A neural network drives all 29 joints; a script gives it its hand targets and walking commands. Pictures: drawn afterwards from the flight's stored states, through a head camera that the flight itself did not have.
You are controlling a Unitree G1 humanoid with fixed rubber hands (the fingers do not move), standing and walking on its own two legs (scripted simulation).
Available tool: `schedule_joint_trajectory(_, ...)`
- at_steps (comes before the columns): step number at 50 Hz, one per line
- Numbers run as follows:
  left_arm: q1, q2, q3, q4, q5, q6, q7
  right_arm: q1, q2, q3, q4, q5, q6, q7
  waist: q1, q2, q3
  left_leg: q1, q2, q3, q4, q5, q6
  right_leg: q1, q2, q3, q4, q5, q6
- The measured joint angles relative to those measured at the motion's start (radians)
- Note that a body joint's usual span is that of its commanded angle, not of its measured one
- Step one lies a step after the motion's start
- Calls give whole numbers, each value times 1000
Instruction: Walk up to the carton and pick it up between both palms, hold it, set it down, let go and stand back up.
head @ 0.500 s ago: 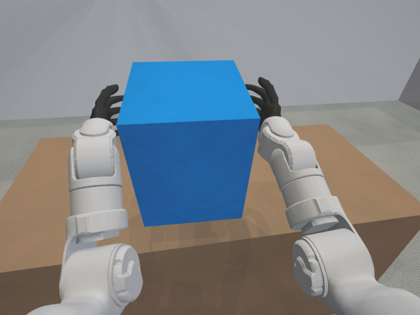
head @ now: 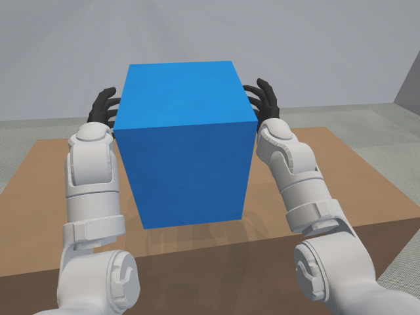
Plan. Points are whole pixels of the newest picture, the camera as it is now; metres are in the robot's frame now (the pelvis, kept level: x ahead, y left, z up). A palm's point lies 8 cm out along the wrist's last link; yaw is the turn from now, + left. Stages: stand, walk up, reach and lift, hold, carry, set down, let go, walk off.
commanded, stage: hold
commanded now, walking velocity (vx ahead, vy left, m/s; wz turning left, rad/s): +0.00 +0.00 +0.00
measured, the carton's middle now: (187, 144) +0.39 +0.00 +0.20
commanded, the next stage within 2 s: none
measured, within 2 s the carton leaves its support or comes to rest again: neither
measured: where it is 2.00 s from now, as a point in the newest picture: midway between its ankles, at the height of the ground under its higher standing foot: outside the picture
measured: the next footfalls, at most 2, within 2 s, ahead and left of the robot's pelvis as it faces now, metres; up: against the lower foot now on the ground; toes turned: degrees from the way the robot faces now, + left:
none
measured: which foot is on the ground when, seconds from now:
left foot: down 0.00-1.00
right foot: down 0.00-1.00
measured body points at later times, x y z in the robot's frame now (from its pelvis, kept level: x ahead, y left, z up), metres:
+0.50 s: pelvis -0.01 +0.00 +0.00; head -0.08 +0.02 +0.44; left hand +0.38 +0.16 +0.26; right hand +0.37 -0.14 +0.26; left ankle +0.02 +0.13 -0.75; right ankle +0.00 -0.10 -0.75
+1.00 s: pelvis +0.00 +0.00 +0.00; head -0.08 +0.03 +0.44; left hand +0.37 +0.16 +0.25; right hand +0.37 -0.14 +0.26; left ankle +0.02 +0.13 -0.75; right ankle +0.00 -0.10 -0.75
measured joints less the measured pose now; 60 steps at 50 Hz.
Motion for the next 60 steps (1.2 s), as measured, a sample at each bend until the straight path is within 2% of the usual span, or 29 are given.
schedule_joint_trajectory(5, -3, -7, -2, -2, 7, 4, 3, 4, -4, -3, -3, -3, 3, 7, 1, 12, 4, 5, -4, 4, -4, 4, 4, 1, -3, 5, 0, 4, 3)
schedule_joint_trajectory(14, -47, -12, 21, 49, 14, -11, 10, -24, -1, -29, 35, -40, -3, 21, 28, 18, 0, -9, -5, 10, -29, 29, 5, -28, -4, 13, 6, 13, 0)
schedule_joint_trajectory(24, -78, 7, 27, 107, 13, -24, 5, -48, 15, -63, 76, -70, -9, 25, 21, 4, -7, -24, -3, -1, -28, 32, 0, -42, -1, 5, 12, 8, -5)
schedule_joint_trajectory(34, -44, 2, 19, 61, 5, -30, 1, -16, 0, -12, 28, -29, -12, 2, 10, 5, -3, -12, -4, -1, -15, 12, 2, -19, 0, 7, 5, -1, -2)
schedule_joint_trajectory(42, -11, -5, 1, 0, 13, 1, 0, 4, -4, 5, 3, -3, -7, 1, 6, 6, 10, 9, -5, 1, -4, 0, 3, 9, 0, 11, -3, -2, 2)
schedule_joint_trajectory(52, -12, -13, 3, -1, 8, -7, 7, 11, -2, -9, -13, -19, -3, 9, 15, 8, 3, -2, -8, 5, -17, 14, 6, -11, -3, 16, 3, 4, 2)
schedule_joint_trajectory(60, -46, -9, 16, 53, 21, -11, 8, -20, 6, -39, 41, -49, -4, 26, 21, 0, -5, -9, -7, 5, -31, 28, 4, -27, -2, 17, 8, 7, -2)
